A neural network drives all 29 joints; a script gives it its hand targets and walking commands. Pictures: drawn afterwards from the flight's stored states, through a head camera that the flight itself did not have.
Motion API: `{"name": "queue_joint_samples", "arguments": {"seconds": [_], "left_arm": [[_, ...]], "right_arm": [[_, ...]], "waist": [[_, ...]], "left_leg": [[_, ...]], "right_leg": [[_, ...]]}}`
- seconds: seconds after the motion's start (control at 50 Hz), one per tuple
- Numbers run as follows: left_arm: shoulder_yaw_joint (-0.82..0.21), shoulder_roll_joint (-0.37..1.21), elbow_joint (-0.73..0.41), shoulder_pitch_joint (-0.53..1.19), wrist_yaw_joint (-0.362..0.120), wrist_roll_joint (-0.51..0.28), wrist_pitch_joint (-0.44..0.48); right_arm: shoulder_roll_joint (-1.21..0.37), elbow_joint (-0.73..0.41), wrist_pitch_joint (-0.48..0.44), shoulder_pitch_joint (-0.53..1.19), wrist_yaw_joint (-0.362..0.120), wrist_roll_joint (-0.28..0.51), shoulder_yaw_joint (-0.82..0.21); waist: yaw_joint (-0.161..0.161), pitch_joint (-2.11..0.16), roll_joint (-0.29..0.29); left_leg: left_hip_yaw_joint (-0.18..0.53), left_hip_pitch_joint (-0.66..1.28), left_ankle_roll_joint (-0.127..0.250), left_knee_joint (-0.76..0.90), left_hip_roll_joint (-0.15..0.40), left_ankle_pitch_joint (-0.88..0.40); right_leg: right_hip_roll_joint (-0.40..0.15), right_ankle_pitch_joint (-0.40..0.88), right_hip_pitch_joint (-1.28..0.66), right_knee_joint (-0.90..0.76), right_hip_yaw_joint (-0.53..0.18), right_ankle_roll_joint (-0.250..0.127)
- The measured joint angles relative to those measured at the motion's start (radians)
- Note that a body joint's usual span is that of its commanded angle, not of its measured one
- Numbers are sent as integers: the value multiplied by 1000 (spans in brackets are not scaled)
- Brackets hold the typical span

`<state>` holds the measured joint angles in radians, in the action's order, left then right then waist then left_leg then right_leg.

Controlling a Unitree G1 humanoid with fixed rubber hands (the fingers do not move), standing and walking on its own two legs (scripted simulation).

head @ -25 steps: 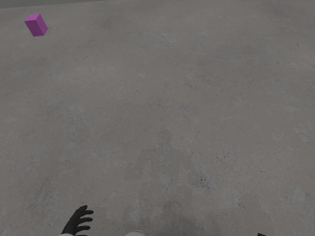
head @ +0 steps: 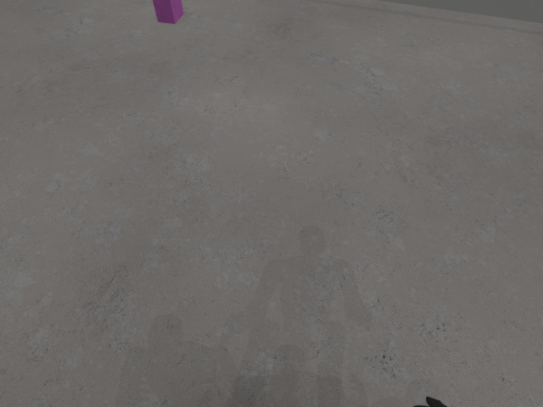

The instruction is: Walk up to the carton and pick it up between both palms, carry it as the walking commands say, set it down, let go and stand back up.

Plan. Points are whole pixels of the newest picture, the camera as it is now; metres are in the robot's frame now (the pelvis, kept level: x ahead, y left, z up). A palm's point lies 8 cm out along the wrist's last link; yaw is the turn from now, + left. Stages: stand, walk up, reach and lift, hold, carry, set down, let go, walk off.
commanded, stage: walk up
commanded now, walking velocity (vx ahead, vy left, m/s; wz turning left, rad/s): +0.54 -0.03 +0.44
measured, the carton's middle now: (168, 4) +3.05 +0.93 -0.65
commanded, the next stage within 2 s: none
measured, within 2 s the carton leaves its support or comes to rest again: neither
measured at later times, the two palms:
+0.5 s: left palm out of the picture +0.11 +0.20 -0.09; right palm (436, 310) +0.32 -0.29 -0.14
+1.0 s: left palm (160, 208) +0.51 +0.26 -0.08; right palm (397, 238) +0.49 -0.26 -0.16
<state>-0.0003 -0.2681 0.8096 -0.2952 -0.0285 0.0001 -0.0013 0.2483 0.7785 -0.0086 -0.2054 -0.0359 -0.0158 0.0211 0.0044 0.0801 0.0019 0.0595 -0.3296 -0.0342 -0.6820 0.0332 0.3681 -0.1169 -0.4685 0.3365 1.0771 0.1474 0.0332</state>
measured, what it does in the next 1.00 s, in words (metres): walks ahead: right foot, then left foot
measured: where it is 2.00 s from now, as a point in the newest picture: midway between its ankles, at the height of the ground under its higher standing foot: (248, 249)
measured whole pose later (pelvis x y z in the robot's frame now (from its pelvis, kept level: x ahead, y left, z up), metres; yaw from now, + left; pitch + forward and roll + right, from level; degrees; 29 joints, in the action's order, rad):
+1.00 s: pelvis +0.41 -0.02 +0.00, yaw +12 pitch -1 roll +4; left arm 0.00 -0.24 0.80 -0.08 0.00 0.00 0.04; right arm 0.27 0.96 0.00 -0.27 -0.02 -0.02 0.02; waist 0.00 0.08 -0.02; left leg -0.03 -0.33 0.00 -0.83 -0.02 0.38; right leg -0.11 -0.43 0.30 0.76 0.15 -0.01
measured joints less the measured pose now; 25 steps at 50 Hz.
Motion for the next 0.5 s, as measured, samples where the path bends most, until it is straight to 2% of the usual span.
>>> {"name": "queue_joint_samples", "arguments": {"seconds": [0.08, 0.18, 0.2, 0.22, 0.24, 0.28, 0.34, 0.42, 0.5], "left_arm": [[0, -1, -26, 160, -13, 0, 0], [0, -1, -57, 306, -14, 0, 6], [0, -1, -60, 322, -14, 0, 14], [0, 3, -59, 327, -14, 0, 23], [0, 14, -56, 323, -12, 0, 30], [0, 24, -52, 277, -2, 0, 39], [0, 23, -20, 140, 6, 0, 42], [0, 23, 41, -56, 11, 0, 42], [0, 24, 73, -202, 24, 0, 42]], "right_arm": [[0, 47, -13, -95, 20, 0, 0], [15, 87, -16, -166, 27, 0, 0], [17, 89, -16, -173, 27, 0, 0], [24, 93, -16, -174, 27, 0, 0], [32, 95, -16, -174, 27, 0, 1], [42, 95, -16, -167, 27, 0, 1], [61, 91, -13, -124, 26, 0, 2], [64, 75, 12, -37, 7, 0, 6], [54, 72, 36, 19, -16, 0, 6]], "waist": [[-2, -1, 22], [-36, -1, 23], [-37, -1, 24], [-41, 1, 14], [-47, 1, -6], [-49, 1, -26], [-50, 0, -49], [-45, 0, -60], [-14, -1, -60]], "left_leg": [[6, 89, 0, 80, 0, 2], [33, 154, -4, 145, -1, 22], [34, 155, -6, 142, -3, 33], [42, 150, -7, 119, 1, 49], [54, 122, -7, 52, 5, 56], [51, 39, -7, -161, -11, 61], [37, -74, -7, -393, -16, 55], [26, -194, -7, -477, -8, -10], [7, -264, -7, -478, -8, -80]], "right_leg": [[15, 0, 66, -16, -24, 0], [35, 12, 64, -324, -27, 0], [37, 68, 53, -416, -26, 0], [40, 179, 47, -442, -17, -8], [43, 189, 43, -429, 1, -27], [30, 132, 13, -415, 29, -54], [16, 75, -54, -429, 58, -61], [16, 29, -128, -450, 80, -60], [16, -15, -211, -474, 91, -44]]}}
